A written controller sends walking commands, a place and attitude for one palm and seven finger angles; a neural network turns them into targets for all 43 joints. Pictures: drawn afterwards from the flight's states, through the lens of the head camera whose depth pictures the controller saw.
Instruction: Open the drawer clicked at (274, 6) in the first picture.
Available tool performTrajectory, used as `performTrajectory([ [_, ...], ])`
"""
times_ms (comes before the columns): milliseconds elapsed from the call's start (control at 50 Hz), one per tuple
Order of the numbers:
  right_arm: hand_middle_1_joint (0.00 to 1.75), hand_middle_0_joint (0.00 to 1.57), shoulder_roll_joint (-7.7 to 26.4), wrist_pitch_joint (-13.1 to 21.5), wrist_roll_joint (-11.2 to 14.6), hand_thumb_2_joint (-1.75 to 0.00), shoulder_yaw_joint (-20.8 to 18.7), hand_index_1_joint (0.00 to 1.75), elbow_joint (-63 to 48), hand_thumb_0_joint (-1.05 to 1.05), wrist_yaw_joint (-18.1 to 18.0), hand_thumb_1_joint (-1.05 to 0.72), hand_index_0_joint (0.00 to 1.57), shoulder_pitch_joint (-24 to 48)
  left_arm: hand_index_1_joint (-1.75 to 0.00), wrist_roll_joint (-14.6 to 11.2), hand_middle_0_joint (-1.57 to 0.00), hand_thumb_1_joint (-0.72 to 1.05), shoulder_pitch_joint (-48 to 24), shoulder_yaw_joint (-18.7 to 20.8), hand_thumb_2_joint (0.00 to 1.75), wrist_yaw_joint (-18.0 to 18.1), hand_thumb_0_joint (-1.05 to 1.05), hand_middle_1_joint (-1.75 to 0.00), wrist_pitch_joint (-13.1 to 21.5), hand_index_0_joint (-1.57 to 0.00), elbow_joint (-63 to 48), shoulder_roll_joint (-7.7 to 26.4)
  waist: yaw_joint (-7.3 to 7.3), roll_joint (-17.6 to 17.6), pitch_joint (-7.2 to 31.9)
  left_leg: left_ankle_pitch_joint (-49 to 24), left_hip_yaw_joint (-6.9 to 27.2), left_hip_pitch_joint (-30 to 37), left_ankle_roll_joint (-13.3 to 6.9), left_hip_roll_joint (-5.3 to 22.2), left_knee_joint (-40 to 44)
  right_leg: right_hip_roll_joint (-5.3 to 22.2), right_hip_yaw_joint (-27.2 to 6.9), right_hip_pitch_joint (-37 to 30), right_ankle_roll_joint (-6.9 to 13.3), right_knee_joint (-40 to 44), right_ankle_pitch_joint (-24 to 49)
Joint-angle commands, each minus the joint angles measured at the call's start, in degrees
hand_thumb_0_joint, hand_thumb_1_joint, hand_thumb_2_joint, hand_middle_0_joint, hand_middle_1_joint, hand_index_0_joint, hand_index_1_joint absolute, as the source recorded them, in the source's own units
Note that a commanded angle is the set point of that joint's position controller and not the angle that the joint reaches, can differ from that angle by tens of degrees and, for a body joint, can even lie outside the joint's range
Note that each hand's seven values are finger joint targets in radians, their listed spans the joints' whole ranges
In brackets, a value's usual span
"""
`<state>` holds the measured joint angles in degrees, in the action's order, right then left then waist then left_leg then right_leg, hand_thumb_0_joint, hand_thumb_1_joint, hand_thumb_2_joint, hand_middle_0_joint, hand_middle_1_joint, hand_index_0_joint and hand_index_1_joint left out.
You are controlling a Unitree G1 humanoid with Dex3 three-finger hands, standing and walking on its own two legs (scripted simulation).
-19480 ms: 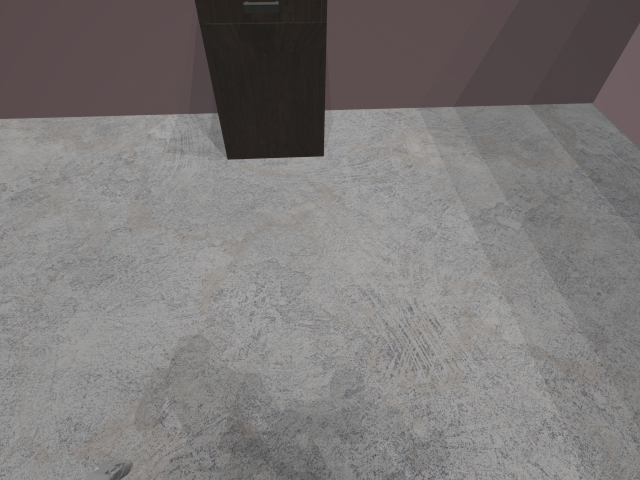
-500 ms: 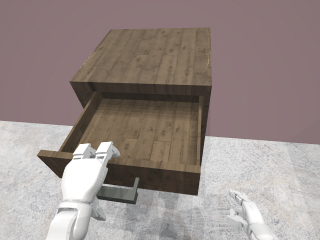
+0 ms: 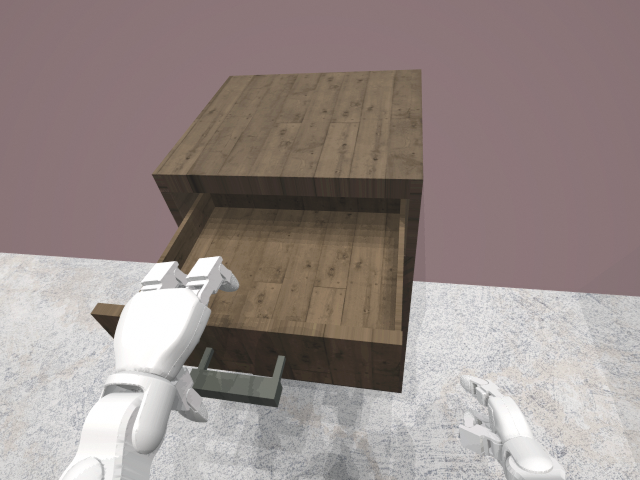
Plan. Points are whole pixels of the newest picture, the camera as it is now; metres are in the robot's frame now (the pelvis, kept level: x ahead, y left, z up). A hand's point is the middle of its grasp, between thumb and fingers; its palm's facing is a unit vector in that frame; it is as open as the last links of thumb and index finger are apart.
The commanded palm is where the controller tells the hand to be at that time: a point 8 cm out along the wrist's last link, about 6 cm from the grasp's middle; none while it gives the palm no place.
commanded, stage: draw the hand back to the body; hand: left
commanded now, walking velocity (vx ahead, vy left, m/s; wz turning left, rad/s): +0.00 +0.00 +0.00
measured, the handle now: (239, 372) +0.26 +0.18 -0.04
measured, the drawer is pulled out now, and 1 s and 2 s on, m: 0.28 0.28 0.28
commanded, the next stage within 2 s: step back with the hand held close in 1.64 s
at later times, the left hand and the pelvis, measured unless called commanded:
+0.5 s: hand (161, 354) +0.21 +0.21 +0.11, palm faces +0.10 -0.11 -0.99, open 13.9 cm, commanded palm +0.16 +0.22 +0.17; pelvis -0.01 +0.00 +0.00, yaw +0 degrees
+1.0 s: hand (137, 327) +0.21 +0.22 +0.16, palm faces +0.36 -0.86 -0.35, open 12.5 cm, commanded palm +0.15 +0.26 +0.17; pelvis +0.02 +0.00 +0.00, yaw +2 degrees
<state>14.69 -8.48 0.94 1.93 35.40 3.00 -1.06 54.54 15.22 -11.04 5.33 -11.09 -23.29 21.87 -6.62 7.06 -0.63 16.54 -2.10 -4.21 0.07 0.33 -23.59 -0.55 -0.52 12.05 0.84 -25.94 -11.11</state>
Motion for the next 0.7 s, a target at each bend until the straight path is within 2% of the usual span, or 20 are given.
performTrajectory([
  [0, 0.3, 0.2, 4.2, 2.8, 0.1, -0.9, -1.1, 0.3, -10.9, 0.0, -0.5, -0.9, 0.2, 11.8, -1.2, 1.4, -0.3, -0.5, -8.8, 8.7, 0.3, 2.5, 0.0, -1.2, 2.1, -0.3, -12.3, 10.0, -0.54, -5.0, 9.8, -11.2, 1.4, -7.4, -1.2, 0.8, 4.3, -0.9, -3.4, -11.8, 0.8, 3.0, 6.5],
  [20, 0.3, 0.2, 3.4, 3.2, -0.4, -0.9, -0.6, 0.3, -11.1, 0.0, -0.3, -0.9, 0.2, 11.0, -1.2, 2.5, -0.3, -0.5, -8.6, 6.9, 0.3, 2.7, 0.0, -1.2, 2.4, -0.3, -12.6, 8.0, -1.34, -6.4, 11.4, -13.1, 1.1, -7.0, -1.4, 0.1, 3.9, -0.1, -2.9, -12.3, 1.0, 2.6, 7.3],
  [40, 0.3, 0.2, 3.4, 2.9, -0.1, -0.9, -1.0, 0.3, -10.1, 0.0, -0.5, -0.9, 0.2, 11.0, -1.2, 1.6, -0.3, -0.5, -8.0, 8.3, 0.3, 3.2, 0.0, -1.2, 2.8, -0.3, -11.0, 9.0, -0.62, -5.8, 8.7, -12.6, 1.0, -6.9, -1.0, 0.3, 4.2, -0.6, -3.7, -10.9, 1.1, 3.4, 7.0],
  [100, 0.3, 0.2, 3.7, 3.2, 0.2, -0.9, -1.0, 0.3, -9.9, 0.0, -0.7, -0.9, 0.2, 11.7, -1.2, 0.9, -0.3, -0.5, -6.5, 12.4, 0.3, 4.0, 0.0, -1.2, 2.6, -0.3, -9.8, 11.6, -0.8, -5.9, 8.4, -10.8, 1.3, -7.0, -0.9, 0.3, 4.1, -0.6, -4.9, -10.7, 1.0, 4.3, 5.6],
  [120, 0.3, 0.2, 3.4, 3.4, -0.3, -0.9, -0.8, 0.3, -9.9, 0.0, -0.6, -0.9, 0.2, 11.2, -1.2, 1.7, -0.3, -0.5, -7.6, 10.7, 0.3, 4.0, 0.0, -1.2, 2.6, -0.3, -10.6, 9.9, -1.22, -6.3, 9.4, -12.0, 1.0, -6.8, -1.0, -0.1, 4.0, 0.0, -4.0, -10.9, 1.2, 3.8, 5.9],
  [160, 0.3, 0.2, 3.6, 3.4, -0.1, -0.9, -1.5, 0.3, -9.5, 0.0, -0.6, -0.9, 0.2, 10.9, -1.2, 0.4, -0.3, -0.5, -6.1, 9.2, 0.3, 3.6, 0.0, -1.2, 2.7, -0.3, -10.2, 8.2, -0.71, -5.4, 7.7, -12.4, 0.9, -6.4, -1.0, -0.2, 4.3, -0.1, -3.5, -9.7, 1.1, 4.2, 6.3],
  [200, 0.3, 0.2, 4.1, 3.5, 0.4, -0.9, -1.6, 0.3, -10.3, 0.0, -0.9, -0.9, 0.2, 11.8, -1.2, -0.7, -0.3, -0.5, -5.8, 11.7, 0.3, 3.3, 0.0, -1.2, 2.3, -0.3, -11.8, 10.7, -0.23, -5.7, 8.7, -10.9, 1.2, -6.1, -1.0, 0.2, 4.2, -0.3, -4.2, -9.7, 0.9, 4.9, 4.8],
  [220, 0.3, 0.2, 3.9, 3.7, -0.1, -0.9, -1.2, 0.3, -10.5, 0.0, -0.8, -0.9, 0.2, 10.8, -1.2, 0.0, -0.3, -0.5, -5.9, 10.2, 0.3, 3.0, 0.0, -1.2, 2.5, -0.3, -12.5, 9.6, -0.69, -6.8, 9.6, -11.4, 0.8, -6.0, -1.4, -0.2, 3.9, 0.4, -3.4, -10.0, 0.8, 4.8, 4.2],
  [240, 0.3, 0.2, 4.1, 3.6, 0.0, -0.9, -1.6, 0.3, -9.9, 0.0, -1.2, -0.9, 0.2, 10.9, -1.2, -0.8, -0.3, -0.5, -5.7, 10.4, 0.3, 2.9, 0.0, -1.2, 2.9, -0.3, -11.4, 9.9, 0.0, -6.2, 7.4, -10.8, 0.7, -6.0, -1.3, -0.3, 4.2, 0.2, -3.7, -9.1, 0.8, 5.5, 4.0],
  [280, 0.3, 0.2, 4.4, 3.8, -0.1, -0.9, -1.5, 0.3, -9.8, 0.0, -1.7, -0.9, 0.2, 10.2, -1.2, -0.8, -0.3, -0.5, -5.4, 11.8, 0.3, 2.7, 0.0, -1.2, 3.3, -0.3, -10.3, 11.2, -0.33, -7.8, 7.2, -9.7, 0.7, -6.3, -1.4, -0.4, 4.2, 0.5, -3.4, -8.9, 0.5, 5.8, 2.7],
  [300, 0.3, 0.2, 4.5, 3.9, 0.2, -0.9, -1.4, 0.3, -10.0, 0.0, -1.9, -0.9, 0.2, 11.5, -1.2, -0.9, -0.3, -0.5, -5.7, 13.7, 0.3, 2.5, 0.0, -1.2, 3.1, -0.3, -10.3, 12.8, 0.0, -6.0, 6.7, -8.2, 1.1, -6.1, -1.3, 0.0, 4.1, 0.1, -4.7, -8.1, 0.7, 6.6, 0.6],
  [320, 0.3, 0.2, 4.4, 4.1, -0.3, -0.9, -1.2, 0.3, -10.1, 0.0, -1.8, -0.9, 0.2, 10.1, -1.2, -0.2, -0.3, -0.5, -6.8, 12.6, 0.3, 2.5, 0.0, -1.2, 3.5, -0.3, -11.2, 12.0, -0.48, -7.2, 8.8, -9.3, 0.8, -5.8, -1.5, -0.4, 3.8, 0.9, -3.5, -9.0, 0.6, 5.8, 1.1],
  [400, 0.3, 0.2, 4.9, 4.5, 0.1, -0.9, -1.6, 0.3, -9.9, 0.0, -2.7, -0.9, 0.2, 10.5, -1.2, -2.1, -0.3, -0.5, -4.0, 16.4, 0.3, 2.4, 0.0, -1.2, 4.7, -0.3, -10.0, 14.6, -0.17, -5.8, 7.4, -8.6, 1.4, -5.3, -1.1, -0.2, 3.9, 0.6, -4.7, -8.1, 0.6, 6.8, 1.4],
  [460, 0.3, 0.2, 5.1, 4.9, -0.4, -0.9, -1.9, 0.3, -9.7, 0.0, -3.1, -0.9, 0.2, 9.0, -1.2, -2.6, -0.3, -0.5, -2.7, 16.5, 0.3, 2.4, 0.0, -1.2, 6.0, -0.3, -10.0, 14.2, -0.56, -7.1, 7.7, -10.4, 1.1, -5.5, -1.3, -0.5, 3.7, 1.2, -3.5, -8.7, 0.4, 6.1, 3.7],
  [500, 0.3, 0.2, 5.5, 5.1, 0.1, -0.9, -1.9, 0.3, -10.5, 0.0, -3.1, -0.9, 0.2, 9.9, -1.2, -3.5, -0.3, -0.5, -0.6, 18.1, 0.3, 2.6, 0.0, -1.2, 6.2, -0.3, -12.2, 15.1, -0.39, -3.8, 8.5, -10.6, 1.7, -5.1, -0.8, 0.0, 3.7, 0.7, -3.9, -8.4, 0.7, 6.0, 4.5],
  [560, 0.3, 0.2, 5.7, 5.1, -0.4, -0.9, -2.1, 0.3, -10.2, 0.0, -3.2, -0.9, 0.2, 8.1, -1.2, -3.8, -0.3, -0.5, 1.5, 17.8, 0.3, 2.6, 0.0, -1.2, 6.8, -0.3, -11.9, 14.5, -0.38, -6.2, 7.4, -11.5, 1.1, -6.0, -0.9, -0.2, 3.6, 1.1, -2.4, -7.9, 0.4, 5.4, 5.6],
  [620, 0.3, 0.2, 5.7, 5.2, -0.6, -0.9, -1.7, 0.3, -10.6, 0.0, -3.4, -0.9, 0.2, 7.8, -1.2, -3.1, -0.3, -0.5, 0.7, 19.1, 0.3, 2.7, 0.0, -1.2, 6.7, -0.3, -13.0, 15.7, -0.52, -5.2, 8.7, -10.7, 1.3, -5.8, -0.9, 0.1, 3.4, 1.3, -2.4, -7.8, 0.5, 5.3, 3.9],
  [640, 0.3, 0.2, -0.5, 9.8, 0.2, -0.9, -1.8, 0.3, -14.6, 0.0, -4.7, -0.9, 0.2, 5.2, -1.18, -46.2, -0.3, -0.47, 0.6, 15.0, 0.32, 1.0, 0.0, -1.18, 12.2, -0.3, -15.5, -7.0, 4.93, -15.1, 3.1, -5.6, 1.6, -1.1, -3.2, 1.7, 2.5, 0.1, 1.6, -6.5, 0.1, 5.5, 0.8],
  [660, 0.3, 0.2, 1.7, 12.8, -0.5, -0.9, -1.9, 0.3, -12.8, 0.0, -5.9, -0.9, 0.2, 3.7, -1.15, -48.0, -0.29, -0.43, 6.3, 19.6, 0.33, 1.4, 0.0, -1.15, 15.1, -0.29, -11.3, 0.8, 3.93, -17.4, 3.6, -2.7, 1.8, -1.3, -3.1, 2.5, 3.1, 0.3, 1.6, -6.4, -0.3, 5.6, -2.7],
  [680, 0.3, 0.2, 2.4, 14.0, -0.9, -0.9, -1.7, 0.3, -12.4, 0.0, -7.4, -0.9, 0.2, 2.8, -1.13, -51.9, -0.29, -0.4, 8.2, 24.3, 0.34, 1.9, 0.0, -1.13, 17.1, -0.29, -15.2, 3.9, 2.77, -14.1, 3.0, -4.1, 1.5, -1.7, -2.8, 2.2, 3.5, 0.9, 1.4, -6.4, -0.4, 7.1, -2.4],
])
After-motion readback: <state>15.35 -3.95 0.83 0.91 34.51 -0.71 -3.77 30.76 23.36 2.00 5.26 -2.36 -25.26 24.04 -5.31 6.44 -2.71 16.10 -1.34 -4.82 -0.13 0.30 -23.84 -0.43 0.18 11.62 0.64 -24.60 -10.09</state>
